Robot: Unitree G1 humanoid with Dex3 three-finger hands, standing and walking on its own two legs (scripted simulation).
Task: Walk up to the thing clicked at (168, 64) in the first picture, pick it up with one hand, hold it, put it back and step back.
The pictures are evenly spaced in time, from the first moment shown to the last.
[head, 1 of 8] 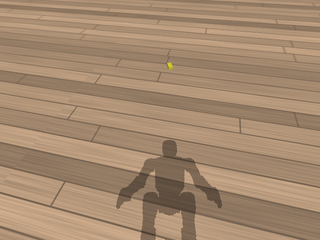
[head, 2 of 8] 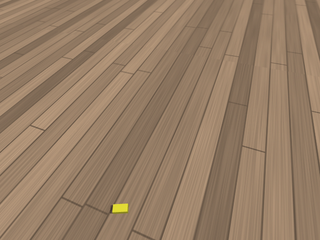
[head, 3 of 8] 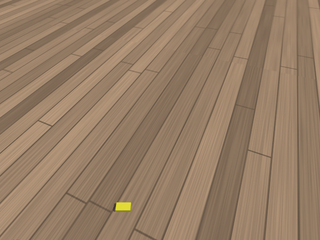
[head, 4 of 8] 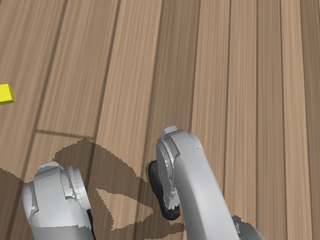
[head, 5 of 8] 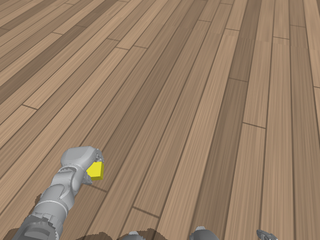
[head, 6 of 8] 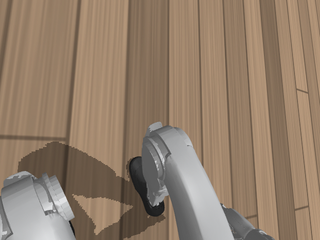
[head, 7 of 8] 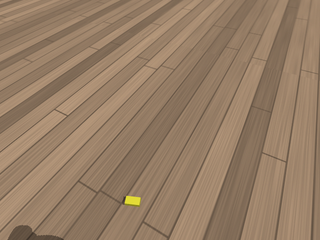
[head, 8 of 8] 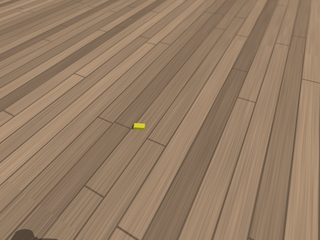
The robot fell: no
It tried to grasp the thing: yes
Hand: left
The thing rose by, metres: 0.69
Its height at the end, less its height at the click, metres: +0.00
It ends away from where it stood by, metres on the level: 0.01
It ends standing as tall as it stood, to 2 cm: yes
